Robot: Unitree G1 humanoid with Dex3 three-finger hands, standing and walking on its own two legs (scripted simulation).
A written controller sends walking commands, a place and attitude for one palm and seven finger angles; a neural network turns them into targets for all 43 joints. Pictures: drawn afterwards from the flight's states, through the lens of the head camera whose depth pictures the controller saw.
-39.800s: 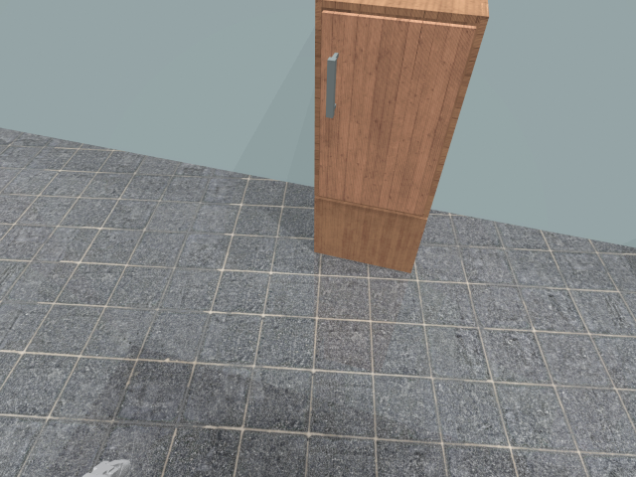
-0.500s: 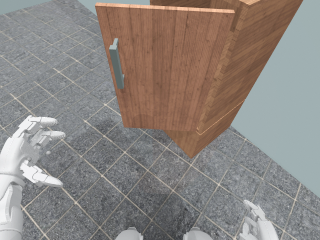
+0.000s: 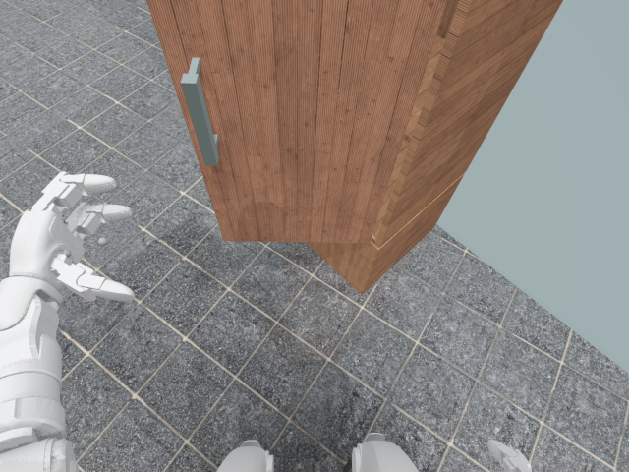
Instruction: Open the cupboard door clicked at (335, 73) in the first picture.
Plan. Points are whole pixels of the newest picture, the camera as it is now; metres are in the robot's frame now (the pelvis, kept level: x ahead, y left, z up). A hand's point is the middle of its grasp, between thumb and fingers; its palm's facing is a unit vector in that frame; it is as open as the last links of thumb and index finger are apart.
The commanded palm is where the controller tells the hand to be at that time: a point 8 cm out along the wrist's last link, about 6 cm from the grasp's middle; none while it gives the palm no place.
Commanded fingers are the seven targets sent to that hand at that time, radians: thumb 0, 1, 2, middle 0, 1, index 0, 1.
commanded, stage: move the hooked fingers beside the handle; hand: left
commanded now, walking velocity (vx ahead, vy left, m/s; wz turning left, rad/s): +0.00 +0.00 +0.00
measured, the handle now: (204, 115) +0.60 +0.18 +0.05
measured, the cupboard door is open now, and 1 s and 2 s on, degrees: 47 47 47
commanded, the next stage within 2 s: none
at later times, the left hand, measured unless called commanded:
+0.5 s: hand (131, 191) +0.45 +0.25 +0.06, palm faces +0.02 -1.00 -0.01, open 14.0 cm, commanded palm +0.44 +0.30 +0.05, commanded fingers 0.00 -0.50 0.30 -0.30 -1.20 -0.30 -1.20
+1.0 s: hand (155, 142) +0.54 +0.24 +0.06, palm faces +0.00 -1.00 -0.01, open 13.9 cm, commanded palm +0.53 +0.28 +0.05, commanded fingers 0.00 -0.50 0.30 -0.30 -1.20 -0.30 -1.20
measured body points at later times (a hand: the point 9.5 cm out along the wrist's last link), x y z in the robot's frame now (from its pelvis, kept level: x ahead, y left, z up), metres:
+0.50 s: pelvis -0.01 +0.00 -0.01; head +0.11 +0.02 +0.42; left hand +0.44 +0.30 +0.06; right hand +0.04 -0.27 -0.12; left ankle -0.01 +0.11 -0.68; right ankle +0.02 -0.13 -0.68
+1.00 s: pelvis -0.01 +0.01 -0.03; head +0.16 +0.03 +0.39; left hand +0.54 +0.29 +0.06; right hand -0.04 -0.26 -0.12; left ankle -0.01 +0.11 -0.68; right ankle +0.02 -0.13 -0.68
